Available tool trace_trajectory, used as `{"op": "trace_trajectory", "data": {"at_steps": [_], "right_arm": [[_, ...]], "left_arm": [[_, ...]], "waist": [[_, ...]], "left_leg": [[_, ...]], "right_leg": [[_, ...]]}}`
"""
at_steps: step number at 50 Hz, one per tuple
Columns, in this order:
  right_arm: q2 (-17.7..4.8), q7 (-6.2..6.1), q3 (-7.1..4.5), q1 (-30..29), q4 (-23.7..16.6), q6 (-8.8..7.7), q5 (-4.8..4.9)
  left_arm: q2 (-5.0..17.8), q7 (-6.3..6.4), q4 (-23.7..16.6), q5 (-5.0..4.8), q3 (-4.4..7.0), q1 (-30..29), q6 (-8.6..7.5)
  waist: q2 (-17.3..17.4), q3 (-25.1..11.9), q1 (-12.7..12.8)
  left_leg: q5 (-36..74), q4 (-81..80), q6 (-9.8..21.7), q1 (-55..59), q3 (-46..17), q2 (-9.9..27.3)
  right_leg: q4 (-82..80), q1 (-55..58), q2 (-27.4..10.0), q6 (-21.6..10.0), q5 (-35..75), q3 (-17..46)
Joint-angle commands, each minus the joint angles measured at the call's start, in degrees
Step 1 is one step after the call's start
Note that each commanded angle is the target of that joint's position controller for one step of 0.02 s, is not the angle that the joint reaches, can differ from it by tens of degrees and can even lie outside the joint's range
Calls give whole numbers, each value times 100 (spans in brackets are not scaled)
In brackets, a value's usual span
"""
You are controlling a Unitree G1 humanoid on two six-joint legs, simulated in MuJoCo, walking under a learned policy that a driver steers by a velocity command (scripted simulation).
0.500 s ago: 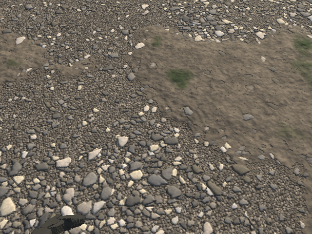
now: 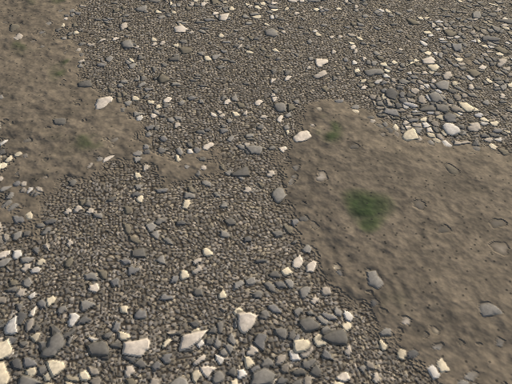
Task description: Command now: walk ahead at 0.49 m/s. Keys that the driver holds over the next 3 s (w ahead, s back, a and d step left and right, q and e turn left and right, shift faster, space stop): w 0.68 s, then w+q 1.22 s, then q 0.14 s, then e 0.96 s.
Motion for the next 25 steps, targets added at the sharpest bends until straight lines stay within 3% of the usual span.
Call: {"op": "trace_trajectory", "data": {"at_steps": [1, 3, 4, 5, 6, 7, 8, 9, 10, 11, 13, 15, 18, 22, 25], "right_arm": [[-437, 112, -55, -673, -579, -123, 24], [-638, 138, -130, -275, -532, -151, 29], [-826, 122, -242, 409, -343, -157, 24], [-1154, 76, -386, 1489, -47, -154, 4], [-1732, 48, -531, 2304, 117, -117, -120], [-1432, 65, -441, 2467, 180, -83, -67], [-1086, 63, -312, 2058, 130, -92, -37], [-909, 49, -251, 1520, -13, -93, -49], [-754, 71, -201, 1125, -64, -106, -91], [-602, 87, -155, 916, -90, -141, -134], [-558, 120, -147, 886, -22, -172, -135], [-707, 88, -185, 1056, 91, -197, -122], [-808, -16, -210, 1371, 244, -148, -108], [-888, -100, -212, 1711, 403, -95, -52], [-927, -113, -230, 2041, 590, -32, -15]], "left_arm": [[976, 50, -100, -30, 217, 236, 54], [1071, 54, -141, -18, 252, 91, 119], [1048, 49, -178, 6, 236, -23, 158], [870, 50, -266, 75, 156, -23, 169], [265, -3, -371, 103, -31, 584, 71], [183, -29, -277, 52, -81, 631, -75], [816, -61, -413, -116, 85, 137, -186], [912, -54, -559, -186, 106, -319, -234], [850, -18, -593, -118, 119, -553, -225], [785, 12, -580, -46, 157, -520, -156], [499, 22, -508, -6, 130, -313, -2], [455, 40, -590, 24, 137, -470, 74], [462, 40, -831, 81, 157, -1120, 63], [316, -37, -1069, 46, 95, -1950, -7], [328, -113, -1242, 4, 66, -2426, -36]], "waist": [[-447, 467, -98], [-613, 183, -383], [-618, -238, -766], [-482, -996, -1188], [674, -1965, -1106], [1257, -2402, -1128], [871, -1623, -1098], [520, -965, -943], [121, -501, -773], [175, -329, -568], [237, -221, -383], [157, -63, -337], [66, 109, -479], [98, 273, -739], [88, 413, -890]], "left_leg": [[-405, -340, 160, -129, 5, -83], [-849, -465, 327, 612, 186, -301], [-880, -566, 471, 1572, 364, -503], [-744, -372, 717, 3191, 113, -261], [-1411, -458, 1550, 5655, -2245, 1223], [-2033, -1435, 1857, 6141, -4102, 1742], [-2315, -1583, 1560, 5522, -3538, 1565], [-1971, -1699, 1381, 4636, -2696, 1373], [-1463, -1930, 1297, 3778, -2081, 1138], [-1123, -2116, 1196, 3248, -1648, 920], [-778, -2417, 1222, 2737, -1204, 711], [-350, -2577, 1302, 2633, -900, 673], [-88, -2676, 1259, 2853, -607, 614], [-305, -2757, 1070, 2931, -214, 426], [-344, -2627, 1070, 3447, -231, 613]], "right_leg": [[-4, 105, -1897, -809, 1689, 802], [541, 264, -1903, -685, 2860, 753], [1374, 152, -1676, -566, 3798, 557], [2712, -563, -1354, -390, 3638, 320], [5035, -2910, -529, 41, 1638, -51], [6158, -3948, -48, 99, -1703, 629], [6631, -4487, -426, -38, -1562, 960], [6510, -4541, -753, -109, -1047, 762], [6121, -4337, -989, -92, -580, 646], [5754, -3982, -1187, -78, -268, 679], [5460, -3567, -1256, 5, -5, 624], [5092, -3779, -1293, 113, 315, 577], [4092, -4254, -1295, 249, 1173, 541], [2692, -3949, -1056, 257, 2144, 293], [2206, -4036, -954, 204, 2091, 272]]}}
Next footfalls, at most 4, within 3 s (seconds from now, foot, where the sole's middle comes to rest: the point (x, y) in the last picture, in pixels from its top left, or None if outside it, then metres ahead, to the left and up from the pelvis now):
0.10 left None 0.25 0.14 -0.78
0.66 right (324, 362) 0.56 -0.10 -0.78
1.22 left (236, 264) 0.83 0.16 -0.78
1.70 right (269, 181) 1.17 0.08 -0.78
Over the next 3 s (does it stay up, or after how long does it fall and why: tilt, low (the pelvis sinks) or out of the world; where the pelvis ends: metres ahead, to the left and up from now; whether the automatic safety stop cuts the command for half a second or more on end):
stays up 1.21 0.26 0.00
